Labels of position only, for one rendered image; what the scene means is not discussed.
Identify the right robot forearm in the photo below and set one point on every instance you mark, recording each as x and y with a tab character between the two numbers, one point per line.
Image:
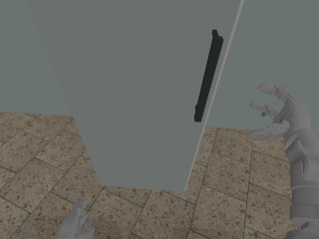
302	152

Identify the left robot hand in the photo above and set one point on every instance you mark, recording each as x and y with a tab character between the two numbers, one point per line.
72	222

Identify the fridge door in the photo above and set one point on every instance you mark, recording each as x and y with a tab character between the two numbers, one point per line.
131	73

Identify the handle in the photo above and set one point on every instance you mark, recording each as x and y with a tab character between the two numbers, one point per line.
213	56

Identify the right robot hand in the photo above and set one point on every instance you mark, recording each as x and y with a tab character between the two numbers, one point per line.
294	114

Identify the robot right upper arm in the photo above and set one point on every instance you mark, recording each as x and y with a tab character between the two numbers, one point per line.
299	234

